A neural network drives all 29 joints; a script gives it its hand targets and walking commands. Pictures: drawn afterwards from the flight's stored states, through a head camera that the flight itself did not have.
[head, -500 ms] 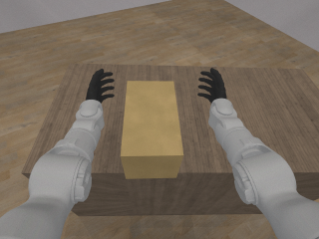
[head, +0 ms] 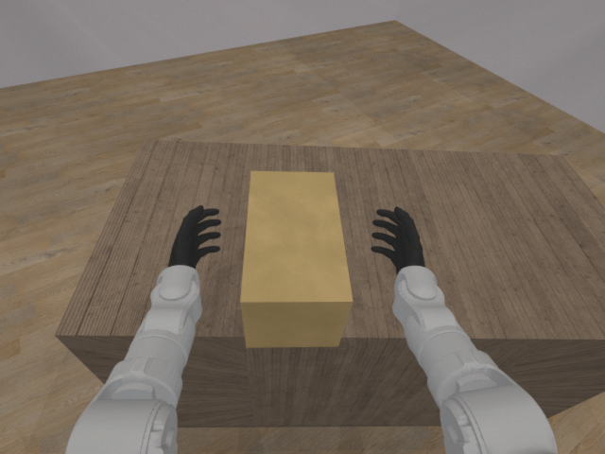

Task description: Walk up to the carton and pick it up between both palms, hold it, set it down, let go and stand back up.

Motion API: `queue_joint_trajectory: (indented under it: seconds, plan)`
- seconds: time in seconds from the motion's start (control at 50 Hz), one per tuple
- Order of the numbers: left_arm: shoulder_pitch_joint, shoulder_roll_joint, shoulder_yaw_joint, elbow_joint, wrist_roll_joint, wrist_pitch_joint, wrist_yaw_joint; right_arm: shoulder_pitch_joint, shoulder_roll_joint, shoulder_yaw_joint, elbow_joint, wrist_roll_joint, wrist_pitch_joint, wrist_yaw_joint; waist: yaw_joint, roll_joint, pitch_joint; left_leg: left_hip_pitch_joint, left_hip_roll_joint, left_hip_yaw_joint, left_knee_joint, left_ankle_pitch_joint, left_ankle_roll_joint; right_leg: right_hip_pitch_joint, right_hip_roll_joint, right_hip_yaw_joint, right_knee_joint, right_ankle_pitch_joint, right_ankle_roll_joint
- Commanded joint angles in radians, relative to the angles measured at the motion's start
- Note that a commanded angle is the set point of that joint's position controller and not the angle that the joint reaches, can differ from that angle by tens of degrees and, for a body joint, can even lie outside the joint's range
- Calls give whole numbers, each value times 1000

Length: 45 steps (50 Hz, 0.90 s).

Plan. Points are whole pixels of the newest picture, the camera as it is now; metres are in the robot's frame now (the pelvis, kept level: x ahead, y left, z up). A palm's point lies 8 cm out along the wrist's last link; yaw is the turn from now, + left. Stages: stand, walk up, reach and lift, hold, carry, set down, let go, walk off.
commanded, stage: set down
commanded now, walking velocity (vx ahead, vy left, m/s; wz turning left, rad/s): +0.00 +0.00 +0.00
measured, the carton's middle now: (292, 254) +0.46 +0.01 -0.06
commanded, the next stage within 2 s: let go in 1.74 s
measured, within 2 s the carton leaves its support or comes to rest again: neither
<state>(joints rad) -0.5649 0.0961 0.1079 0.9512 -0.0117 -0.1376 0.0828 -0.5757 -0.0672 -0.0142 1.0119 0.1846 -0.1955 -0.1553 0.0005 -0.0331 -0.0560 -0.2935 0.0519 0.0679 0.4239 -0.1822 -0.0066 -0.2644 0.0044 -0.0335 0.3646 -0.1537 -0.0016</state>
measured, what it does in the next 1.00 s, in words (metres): stands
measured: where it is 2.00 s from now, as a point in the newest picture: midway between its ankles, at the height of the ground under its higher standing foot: outside the picture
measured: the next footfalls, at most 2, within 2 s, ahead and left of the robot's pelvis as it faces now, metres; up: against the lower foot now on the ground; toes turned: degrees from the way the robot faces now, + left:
none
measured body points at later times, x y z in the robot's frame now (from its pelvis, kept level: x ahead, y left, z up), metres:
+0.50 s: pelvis +0.01 +0.00 +0.00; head +0.01 +0.02 +0.45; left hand +0.30 +0.18 -0.02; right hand +0.30 -0.17 -0.01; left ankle +0.02 +0.12 -0.74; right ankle +0.02 -0.12 -0.74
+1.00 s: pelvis +0.02 +0.00 +0.00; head +0.01 +0.02 +0.45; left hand +0.23 +0.20 -0.05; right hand +0.23 -0.18 -0.05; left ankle +0.02 +0.12 -0.74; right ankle +0.02 -0.12 -0.74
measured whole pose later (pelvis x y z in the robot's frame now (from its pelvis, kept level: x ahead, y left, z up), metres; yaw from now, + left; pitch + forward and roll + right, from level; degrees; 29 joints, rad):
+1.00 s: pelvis +0.02 +0.00 +0.00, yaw +0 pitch -4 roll +0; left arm 0.11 0.15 -0.05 0.67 -0.05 -0.41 0.05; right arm 0.08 -0.04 -0.01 0.82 0.10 -0.52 -0.05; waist 0.02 -0.05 0.05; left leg -0.13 0.04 0.07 0.44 -0.24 -0.01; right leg -0.12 -0.01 -0.03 0.42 -0.23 0.00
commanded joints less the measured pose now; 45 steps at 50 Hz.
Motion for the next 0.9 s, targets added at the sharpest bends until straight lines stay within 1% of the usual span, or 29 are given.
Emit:
queue_joint_trajectory:
  seconds: [0.0,0.06,0.18,0.22,0.36,0.52,0.6,0.74,0.82,0.88]
  plan:
    - [-271,45,-8,-158,9,-65,6,-240,-85,-23,-134,-27,-66,2,-8,46,-315,179,-50,-9,-18,167,-23,84,41,16,-40,65,-3]
    - [-209,34,-12,-157,12,-87,8,-186,-78,-16,-125,-28,-91,5,-5,40,-286,181,-50,-13,-19,176,-23,91,42,19,-40,67,-5]
    - [-78,15,-35,-184,18,-135,8,-67,-74,-5,-130,-25,-155,17,-7,46,-246,208,-50,-20,-8,221,-32,94,44,21,-42,79,-14]
    - [-43,14,-42,-196,16,-152,8,-33,-72,-1,-139,-25,-173,24,-3,46,-227,205,-50,-21,-11,210,-31,91,41,24,-44,60,-17]
    - [97,21,-72,-242,0,-223,6,104,-60,7,-193,-33,-240,45,-1,34,-195,199,-53,-27,-6,194,-30,98,32,34,-36,52,-22]
    - [258,37,-106,-286,-16,-287,-7,267,-49,9,-213,-41,-307,63,0,35,-132,203,-52,-35,-3,172,-33,98,22,44,-30,34,-29]
    - [334,46,-116,-300,-21,-307,-16,339,-42,5,-223,-50,-336,71,1,30,-90,195,-52,-35,-5,147,-32,102,17,49,-28,14,-31]
    - [467,65,-129,-354,-23,-333,-28,463,-35,4,-250,-60,-384,84,8,30,-44,201,-53,-34,-3,152,-36,119,14,53,-23,24,-36]
    - [514,79,-140,-380,-31,-331,-31,512,-29,-1,-269,-70,-389,92,11,30,-12,191,-52,-31,-16,115,-32,118,9,58,-27,-11,-39]
    - [534,90,-147,-396,-37,-314,-31,530,-29,-6,-284,-81,-375,97,14,35,8,188,-51,-29,-30,89,-31,120,6,60,-32,-37,-42]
